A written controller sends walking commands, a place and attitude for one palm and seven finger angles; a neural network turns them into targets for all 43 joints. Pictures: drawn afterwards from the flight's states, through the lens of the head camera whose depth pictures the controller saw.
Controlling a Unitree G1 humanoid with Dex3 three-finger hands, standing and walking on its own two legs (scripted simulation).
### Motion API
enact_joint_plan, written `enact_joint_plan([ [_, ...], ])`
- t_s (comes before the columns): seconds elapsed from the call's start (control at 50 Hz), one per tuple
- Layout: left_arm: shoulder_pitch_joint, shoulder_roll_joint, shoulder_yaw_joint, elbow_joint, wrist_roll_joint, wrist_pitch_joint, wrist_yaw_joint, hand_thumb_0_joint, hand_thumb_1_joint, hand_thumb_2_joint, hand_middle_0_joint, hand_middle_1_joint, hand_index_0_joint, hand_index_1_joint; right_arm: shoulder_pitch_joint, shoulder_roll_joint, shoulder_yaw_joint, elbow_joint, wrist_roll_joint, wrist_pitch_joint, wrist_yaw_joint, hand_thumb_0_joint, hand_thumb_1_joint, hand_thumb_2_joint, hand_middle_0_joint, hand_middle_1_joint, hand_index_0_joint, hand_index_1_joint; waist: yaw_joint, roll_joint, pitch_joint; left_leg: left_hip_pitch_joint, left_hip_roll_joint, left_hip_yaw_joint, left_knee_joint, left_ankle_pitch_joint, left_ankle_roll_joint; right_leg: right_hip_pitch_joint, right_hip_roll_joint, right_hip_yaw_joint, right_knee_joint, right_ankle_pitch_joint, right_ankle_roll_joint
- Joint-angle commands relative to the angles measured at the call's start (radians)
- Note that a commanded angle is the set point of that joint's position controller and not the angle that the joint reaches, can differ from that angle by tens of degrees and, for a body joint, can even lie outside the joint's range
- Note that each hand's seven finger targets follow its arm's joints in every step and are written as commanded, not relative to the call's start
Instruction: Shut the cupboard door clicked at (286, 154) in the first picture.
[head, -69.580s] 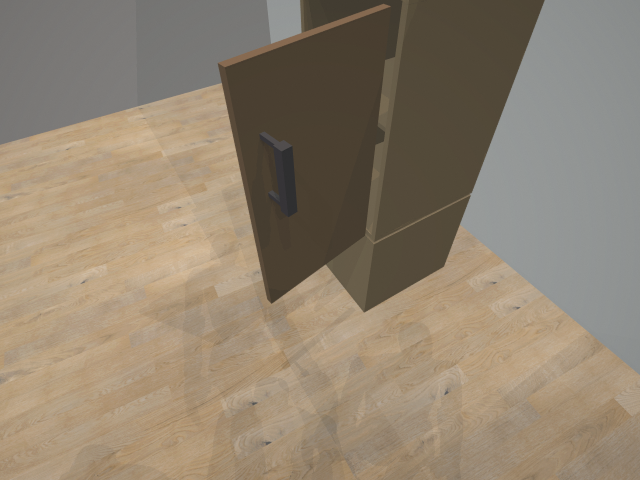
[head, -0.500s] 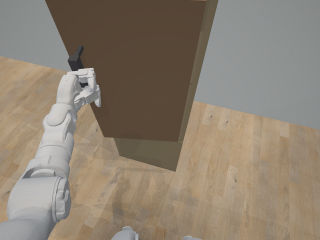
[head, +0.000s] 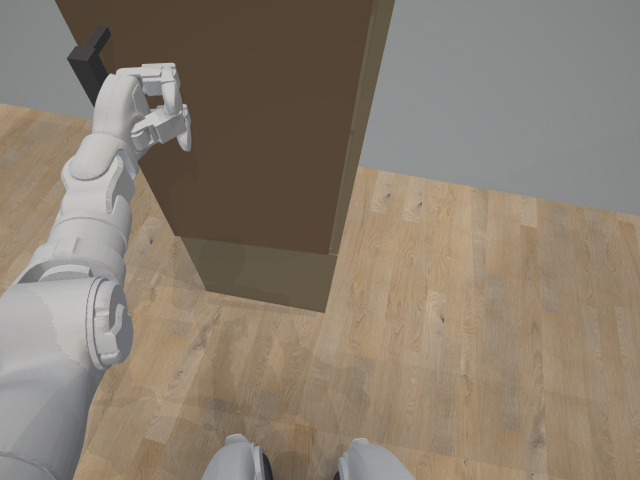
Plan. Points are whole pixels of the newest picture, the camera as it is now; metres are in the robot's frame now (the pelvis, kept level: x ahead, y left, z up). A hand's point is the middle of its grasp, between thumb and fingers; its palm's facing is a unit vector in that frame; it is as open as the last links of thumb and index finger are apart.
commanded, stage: push the door shut along its arc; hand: left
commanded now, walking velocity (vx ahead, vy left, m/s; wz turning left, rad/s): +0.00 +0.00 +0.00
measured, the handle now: (115, 95) +0.58 +0.19 +0.11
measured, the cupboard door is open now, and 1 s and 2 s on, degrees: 4 0 0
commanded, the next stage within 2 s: pull the fist back off the door in 0.58 s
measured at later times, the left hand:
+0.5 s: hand (194, 97) +0.55 +0.10 +0.13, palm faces -0.32 -0.95 -0.02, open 3.1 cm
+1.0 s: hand (213, 96) +0.56 +0.07 +0.12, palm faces +0.14 -0.99 -0.09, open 3.0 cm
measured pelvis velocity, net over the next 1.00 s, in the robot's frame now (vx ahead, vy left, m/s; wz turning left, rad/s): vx -0.02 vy -0.01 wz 0.02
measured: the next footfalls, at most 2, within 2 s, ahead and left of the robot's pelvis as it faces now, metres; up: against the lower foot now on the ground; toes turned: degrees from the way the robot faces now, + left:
none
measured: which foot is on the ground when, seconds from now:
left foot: down 0.00-1.00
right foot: down 0.00-1.00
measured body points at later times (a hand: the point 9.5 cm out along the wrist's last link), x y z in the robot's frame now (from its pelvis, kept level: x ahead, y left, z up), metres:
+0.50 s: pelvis +0.01 -0.01 -0.01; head +0.14 +0.00 +0.42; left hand +0.57 +0.15 +0.13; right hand -0.03 -0.28 -0.12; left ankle +0.06 +0.10 -0.68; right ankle -0.01 -0.12 -0.68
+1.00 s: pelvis -0.02 -0.01 -0.03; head +0.11 +0.01 +0.40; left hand +0.55 +0.13 +0.13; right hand -0.05 -0.26 -0.13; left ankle +0.05 +0.10 -0.68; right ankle -0.01 -0.12 -0.68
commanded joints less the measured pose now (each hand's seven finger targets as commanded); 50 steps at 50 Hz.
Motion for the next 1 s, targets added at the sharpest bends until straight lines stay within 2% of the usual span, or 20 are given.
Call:
enact_joint_plan([
  [0.0,-0.555,0.235,0.051,-0.217,0.000,-0.070,-0.002,0.000,0.900,0.900,-1.300,-1.500,-1.300,-1.500,0.166,-0.182,-0.065,-0.060,-0.010,-0.022,-0.003,0.000,-0.900,-0.900,0.200,0.300,0.200,0.300,-0.024,0.081,-0.480,0.538,-0.019,-0.131,-0.055,0.280,0.002,-0.068,0.035,0.035,-0.128,0.279,-0.011],
  [0.02,-0.530,0.254,0.062,-0.187,0.007,-0.062,-0.003,0.000,0.900,0.900,-1.300,-1.500,-1.300,-1.500,0.167,-0.183,-0.064,-0.059,-0.010,-0.017,-0.001,0.000,-0.900,-0.900,0.200,0.300,0.200,0.300,-0.017,0.071,-0.472,0.526,-0.020,-0.132,-0.056,0.274,0.000,-0.058,0.038,0.034,-0.130,0.277,-0.012],
  [0.08,-0.559,0.286,0.074,-0.145,0.007,-0.041,-0.019,0.000,0.900,0.900,-1.300,-1.500,-1.300,-1.500,0.183,-0.190,-0.063,-0.063,-0.007,-0.010,-0.003,0.000,-0.900,-0.900,0.200,0.300,0.200,0.300,-0.044,0.006,-0.425,0.437,-0.024,-0.113,-0.048,0.234,0.011,-0.033,0.039,0.046,-0.142,0.287,-0.001],
  [0.18,-0.601,0.323,0.079,-0.164,0.017,-0.043,-0.054,0.000,0.900,0.900,-1.300,-1.500,-1.300,-1.500,0.195,-0.188,-0.062,-0.065,-0.011,-0.009,-0.007,0.000,-0.900,-0.900,0.200,0.300,0.200,0.300,-0.044,0.064,-0.481,0.437,-0.028,-0.105,-0.020,0.274,0.012,-0.022,0.040,0.055,-0.126,0.337,-0.004],
  [0.22,-0.609,0.295,0.057,-0.163,0.018,-0.044,-0.068,0.000,0.900,0.900,-1.300,-1.500,-1.300,-1.500,0.199,-0.187,-0.065,-0.055,-0.014,-0.008,-0.008,0.000,-0.900,-0.900,0.200,0.300,0.200,0.300,-0.049,0.099,-0.505,0.486,-0.025,-0.113,-0.009,0.316,0.011,-0.057,0.043,0.046,-0.117,0.349,-0.009],
  [0.24,-0.637,0.269,0.031,-0.166,0.014,-0.041,-0.077,0.000,0.900,0.900,-1.300,-1.500,-1.300,-1.500,0.203,-0.187,-0.066,-0.052,-0.012,-0.010,-0.009,0.000,-0.900,-0.900,0.200,0.300,0.200,0.300,-0.069,0.082,-0.494,0.482,-0.023,-0.116,-0.003,0.308,0.012,-0.082,0.044,0.045,-0.118,0.340,-0.004],
  [0.3,-0.715,0.235,-0.002,-0.162,0.012,-0.029,-0.085,0.000,0.900,0.900,-1.300,-1.500,-1.300,-1.500,0.217,-0.187,-0.067,-0.033,-0.014,-0.014,-0.012,0.000,-0.900,-0.900,0.200,0.300,0.200,0.300,-0.090,0.101,-0.486,0.495,-0.023,-0.122,0.007,0.311,0.016,-0.121,0.047,0.041,-0.114,0.323,-0.007],
  [0.42,-0.781,0.178,-0.047,-0.141,0.017,0.004,-0.084,0.000,0.900,0.900,-1.300,-1.500,-1.300,-1.500,0.218,-0.191,-0.068,0.001,-0.023,-0.024,-0.013,0.000,-0.900,-0.900,0.200,0.300,0.200,0.300,-0.110,0.144,-0.505,0.530,-0.021,-0.138,0.030,0.337,0.015,-0.192,0.050,0.026,-0.100,0.301,-0.013],
  [0.48,-0.836,0.180,-0.048,-0.111,0.018,0.022,-0.079,0.000,0.900,0.900,-1.300,-1.500,-1.300,-1.500,0.225,-0.199,-0.066,0.015,-0.022,-0.037,-0.018,0.000,-0.900,-0.900,0.200,0.300,0.200,0.300,-0.139,0.104,-0.462,0.485,-0.013,-0.138,0.046,0.281,0.021,-0.233,0.049,0.023,-0.100,0.257,-0.006],
  [0.56,-0.874,0.111,-0.096,-0.094,0.019,0.037,-0.075,0.000,0.900,0.900,-1.300,-1.500,-1.300,-1.500,0.212,-0.197,-0.061,0.036,-0.027,-0.055,-0.023,0.000,-0.900,-0.900,0.200,0.300,0.200,0.300,-0.153,0.130,-0.456,0.484,-0.014,-0.143,0.058,0.257,0.022,-0.277,0.047,0.016,-0.092,0.221,-0.010],
  [0.66,-0.946,0.072,-0.129,-0.134,0.011,0.041,-0.081,0.000,0.900,0.900,-1.300,-1.500,-1.300,-1.500,0.203,-0.200,-0.060,0.056,-0.029,-0.083,-0.029,0.000,-0.900,-0.900,0.200,0.300,0.200,0.300,-0.166,0.178,-0.509,0.533,-0.009,-0.157,0.071,0.250,0.021,-0.331,0.048,0.003,-0.069,0.189,-0.014],
  [0.68,-0.965,0.120,0.087,-0.133,-0.060,0.063,0.131,0.000,0.900,0.900,-1.300,-1.500,-1.300,-1.500,0.235,-0.161,-0.051,0.024,-0.033,-0.091,-0.019,0.000,-0.900,-0.900,0.200,0.300,0.200,0.300,-0.112,0.173,-0.512,0.442,0.005,-0.162,0.053,0.182,0.005,-0.285,0.035,0.018,-0.084,0.160,-0.005],
  [0.7,-0.915,0.092,0.066,-0.103,-0.023,0.070,0.247,0.000,0.900,0.900,-1.300,-1.500,-1.300,-1.500,0.244,-0.164,-0.050,0.027,-0.043,-0.095,-0.004,0.000,-0.900,-0.900,0.200,0.300,0.200,0.300,-0.119,0.162,-0.524,0.436,0.006,-0.179,0.033,0.153,-0.002,-0.288,0.039,0.010,-0.069,0.140,0.001],
  [0.72,-0.915,0.017,0.029,-0.125,-0.012,0.072,0.315,0.000,0.900,0.900,-1.300,-1.500,-1.300,-1.500,0.242,-0.155,-0.055,0.017,-0.050,-0.099,0.013,0.000,-0.900,-0.900,0.200,0.300,0.200,0.300,-0.130,0.173,-0.530,0.437,0.006,-0.184,0.035,0.154,-0.003,-0.306,0.036,0.008,-0.055,0.149,0.006],
  [0.74,-0.914,0.012,0.049,-0.119,0.010,0.070,0.376,0.000,0.900,0.900,-1.300,-1.500,-1.300,-1.500,0.258,-0.155,-0.062,0.025,-0.065,-0.096,0.026,0.000,-0.900,-0.900,0.200,0.300,0.200,0.300,-0.137,0.138,-0.526,0.434,0.009,-0.194,0.034,0.140,-0.007,-0.310,0.034,-0.003,-0.049,0.146,0.010],
  [0.8,-0.953,-0.004,0.045,-0.164,0.115,0.017,0.570,0.000,0.900,0.900,-1.300,-1.500,-1.300,-1.500,0.276,-0.150,-0.069,0.021,-0.101,-0.090,0.068,0.000,-0.900,-0.900,0.200,0.300,0.200,0.300,-0.140,0.141,-0.533,0.420,-0.002,-0.191,0.033,0.113,-0.008,-0.314,0.034,-0.007,-0.047,0.126,0.010],
  [0.88,-0.965,0.003,-0.067,-0.121,0.272,-0.043,0.599,0.000,0.900,0.900,-1.300,-1.500,-1.300,-1.500,0.283,-0.158,-0.073,0.021,-0.113,-0.068,0.104,0.000,-0.900,-0.900,0.200,0.300,0.200,0.300,-0.173,0.179,-0.477,0.414,-0.006,-0.181,0.011,0.011,-0.008,-0.342,0.029,0.004,-0.067,0.066,0.001],
  [0.92,-0.962,0.035,-0.071,-0.093,0.278,-0.053,0.566,0.000,0.900,0.900,-1.300,-1.500,-1.300,-1.500,0.280,-0.165,-0.072,0.012,-0.107,-0.058,0.105,0.000,-0.900,-0.900,0.200,0.300,0.200,0.300,-0.168,0.180,-0.475,0.406,-0.013,-0.176,-0.004,-0.014,-0.009,-0.314,0.030,0.012,-0.080,0.055,-0.005],
  [0.96,-0.936,0.065,-0.043,-0.065,0.232,-0.041,0.530,0.000,0.900,0.900,-1.300,-1.500,-1.300,-1.500,0.268,-0.171,-0.068,-0.006,-0.096,-0.052,0.096,0.000,-0.900,-0.900,0.200,0.300,0.200,0.300,-0.156,0.141,-0.471,0.369,-0.022,-0.162,-0.022,-0.051,-0.004,-0.254,0.032,0.023,-0.104,0.040,-0.005],
  [0.98,-0.898,0.047,-0.049,-0.027,0.209,-0.027,0.510,0.000,0.900,0.900,-1.300,-1.500,-1.300,-1.500,0.262,-0.169,-0.066,-0.011,-0.088,-0.050,0.093,0.000,-0.900,-0.900,0.200,0.300,0.200,0.300,-0.149,0.128,-0.440,0.342,-0.029,-0.150,-0.032,-0.068,-0.003,-0.231,0.034,0.027,-0.121,0.030,-0.005],
])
